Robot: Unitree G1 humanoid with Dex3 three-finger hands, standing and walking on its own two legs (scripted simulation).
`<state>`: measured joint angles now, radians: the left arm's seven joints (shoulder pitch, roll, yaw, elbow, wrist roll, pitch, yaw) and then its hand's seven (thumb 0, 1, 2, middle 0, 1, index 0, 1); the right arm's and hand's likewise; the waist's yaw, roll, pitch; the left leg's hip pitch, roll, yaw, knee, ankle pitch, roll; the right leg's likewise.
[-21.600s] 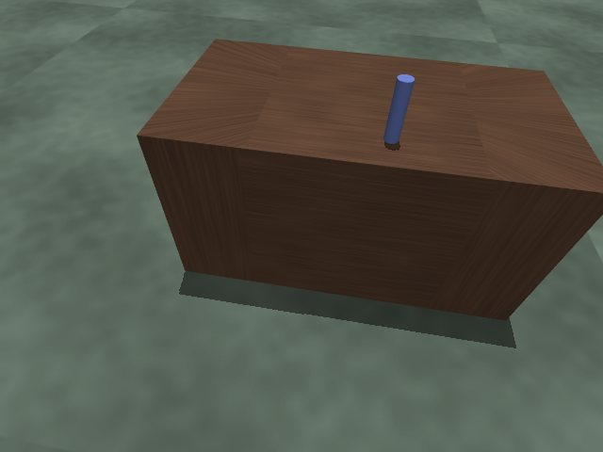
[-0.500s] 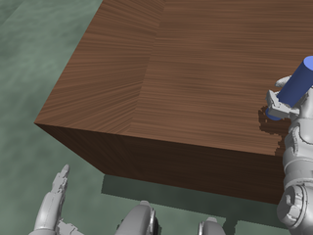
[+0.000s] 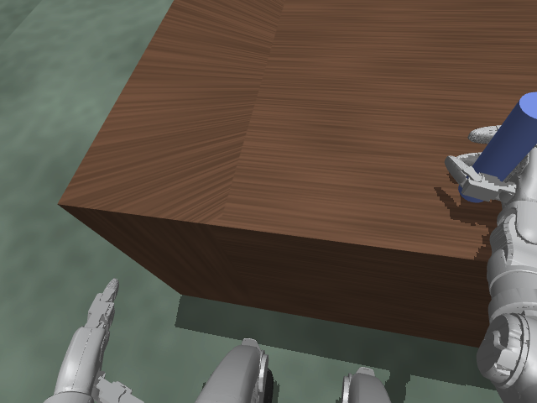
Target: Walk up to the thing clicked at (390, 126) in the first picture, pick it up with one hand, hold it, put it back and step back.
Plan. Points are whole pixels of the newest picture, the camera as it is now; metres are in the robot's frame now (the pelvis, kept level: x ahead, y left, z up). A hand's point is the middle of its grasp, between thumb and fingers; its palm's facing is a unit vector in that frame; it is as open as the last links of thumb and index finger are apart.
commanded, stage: open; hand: right
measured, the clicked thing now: (501, 155) +0.48 -0.23 +0.06
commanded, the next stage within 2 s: withdraw in 0.18 s
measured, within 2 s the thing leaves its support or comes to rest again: neither
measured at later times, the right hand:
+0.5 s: hand (497, 158) +0.49 -0.24 +0.05, palm faces +0.25 +0.97 +0.00, open 16.3 cm
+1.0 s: hand out of the picture +0.45 -0.35 +0.14, palm faces +0.38 +0.88 -0.28, open 17.2 cm
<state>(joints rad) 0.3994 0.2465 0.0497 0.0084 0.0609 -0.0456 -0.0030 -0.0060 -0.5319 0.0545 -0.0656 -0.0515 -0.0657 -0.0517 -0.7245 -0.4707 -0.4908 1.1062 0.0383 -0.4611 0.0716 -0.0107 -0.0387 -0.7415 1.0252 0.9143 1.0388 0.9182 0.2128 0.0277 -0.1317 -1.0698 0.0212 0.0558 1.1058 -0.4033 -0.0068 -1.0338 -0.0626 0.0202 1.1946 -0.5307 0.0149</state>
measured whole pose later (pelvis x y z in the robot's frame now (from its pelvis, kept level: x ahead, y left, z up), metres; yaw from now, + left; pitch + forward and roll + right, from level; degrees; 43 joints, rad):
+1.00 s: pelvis +0.03 +0.00 +0.06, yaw -1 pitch +12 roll +1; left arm 0.38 0.25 -0.01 0.26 -0.04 -0.01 0.01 0.00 -0.53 0.05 -0.06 -0.04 -0.06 -0.05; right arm -0.67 -0.67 -0.43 1.08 -0.03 -0.09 0.09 -0.01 0.49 -0.05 0.07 0.06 0.08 0.06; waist 0.08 0.01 -0.10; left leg -0.65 0.03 0.05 0.76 -0.32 -0.01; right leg -0.61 -0.04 0.00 0.82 -0.42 0.01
